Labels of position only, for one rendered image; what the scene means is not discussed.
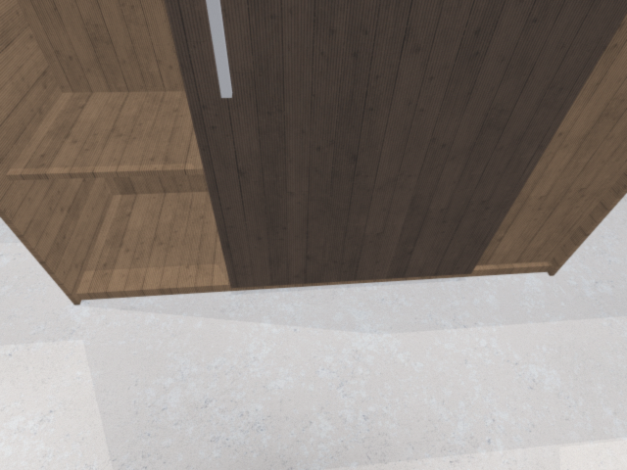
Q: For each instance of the handle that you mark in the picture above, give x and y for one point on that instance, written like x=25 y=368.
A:
x=217 y=32

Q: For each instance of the wardrobe door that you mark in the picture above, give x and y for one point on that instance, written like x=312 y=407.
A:
x=377 y=139
x=584 y=159

